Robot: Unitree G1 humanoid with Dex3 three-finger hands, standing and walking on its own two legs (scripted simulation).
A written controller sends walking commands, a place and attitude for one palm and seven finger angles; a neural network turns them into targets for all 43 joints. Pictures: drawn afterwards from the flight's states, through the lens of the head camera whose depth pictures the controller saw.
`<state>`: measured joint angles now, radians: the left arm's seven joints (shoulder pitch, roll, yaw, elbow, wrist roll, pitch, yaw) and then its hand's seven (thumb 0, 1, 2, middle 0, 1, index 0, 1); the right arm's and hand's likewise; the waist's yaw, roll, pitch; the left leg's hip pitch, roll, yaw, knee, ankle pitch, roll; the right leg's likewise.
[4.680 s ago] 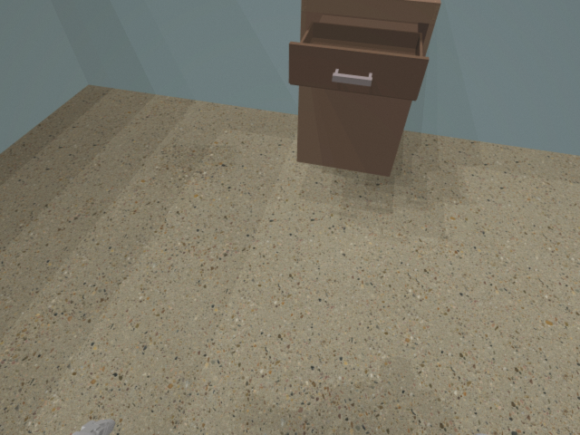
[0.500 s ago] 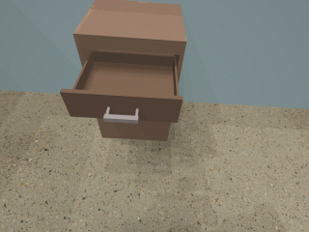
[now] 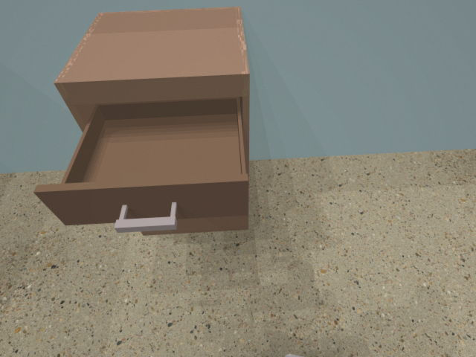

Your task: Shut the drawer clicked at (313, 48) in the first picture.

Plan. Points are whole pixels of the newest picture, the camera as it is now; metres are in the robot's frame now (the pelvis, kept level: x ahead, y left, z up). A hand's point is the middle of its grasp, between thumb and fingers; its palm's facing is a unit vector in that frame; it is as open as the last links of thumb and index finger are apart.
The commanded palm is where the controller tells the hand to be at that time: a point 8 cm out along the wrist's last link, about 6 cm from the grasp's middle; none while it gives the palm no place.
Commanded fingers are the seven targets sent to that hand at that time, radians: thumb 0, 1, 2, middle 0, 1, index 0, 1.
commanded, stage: take the last steps up to it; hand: left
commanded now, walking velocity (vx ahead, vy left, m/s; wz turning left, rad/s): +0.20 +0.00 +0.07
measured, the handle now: (147, 216) +0.41 +0.22 -0.08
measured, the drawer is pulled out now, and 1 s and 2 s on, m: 0.30 0.30 0.30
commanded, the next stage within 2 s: come to a stop and stand still in 0.20 s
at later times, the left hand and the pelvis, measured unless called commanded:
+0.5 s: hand out of the picture +0.06 +0.14 -0.17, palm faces +0.13 -0.98 -0.13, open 7.3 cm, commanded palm none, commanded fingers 0.00 0.90 0.90 -0.20 -0.30 -0.20 -0.30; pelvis +0.12 +0.00 +0.01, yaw +1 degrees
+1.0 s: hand out of the picture +0.09 +0.13 -0.15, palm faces +0.03 -0.97 -0.24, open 7.4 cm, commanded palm none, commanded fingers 0.00 0.90 0.90 -0.20 -0.30 -0.20 -0.30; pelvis +0.08 -0.06 +0.01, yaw +0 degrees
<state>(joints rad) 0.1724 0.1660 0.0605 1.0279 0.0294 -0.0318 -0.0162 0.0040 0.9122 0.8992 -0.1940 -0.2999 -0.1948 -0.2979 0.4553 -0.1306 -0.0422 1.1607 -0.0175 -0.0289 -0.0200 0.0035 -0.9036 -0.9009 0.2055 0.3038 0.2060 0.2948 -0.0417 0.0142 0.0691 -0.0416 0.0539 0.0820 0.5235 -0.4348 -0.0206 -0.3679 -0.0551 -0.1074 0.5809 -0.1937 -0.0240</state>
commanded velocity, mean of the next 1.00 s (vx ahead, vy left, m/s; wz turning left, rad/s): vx -0.03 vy -0.02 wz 0.02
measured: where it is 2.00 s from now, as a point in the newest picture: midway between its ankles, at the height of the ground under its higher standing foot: outside the picture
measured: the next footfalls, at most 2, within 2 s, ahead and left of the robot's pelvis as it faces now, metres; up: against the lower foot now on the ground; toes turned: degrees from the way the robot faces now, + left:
left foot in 0.44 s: +0.21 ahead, +0.11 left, +0.00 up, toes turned +7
right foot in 0.82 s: +0.10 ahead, -0.15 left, +0.00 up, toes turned -3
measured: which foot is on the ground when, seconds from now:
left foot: up 0.00-0.42, down 0.44-0.82, up 0.84-1.00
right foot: down 0.00-0.52, up 0.54-0.80, down 0.82-1.00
